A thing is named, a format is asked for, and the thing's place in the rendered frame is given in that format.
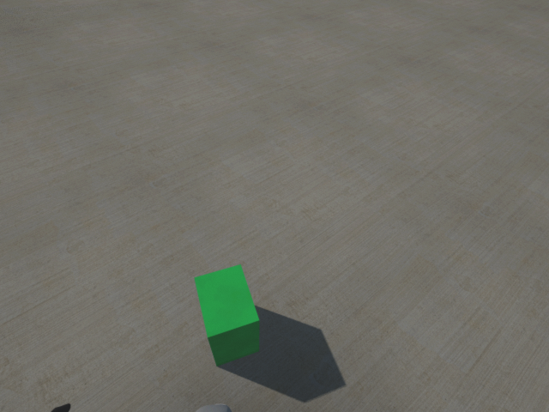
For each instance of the carton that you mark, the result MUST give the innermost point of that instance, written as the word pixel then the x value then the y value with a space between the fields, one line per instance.
pixel 229 314

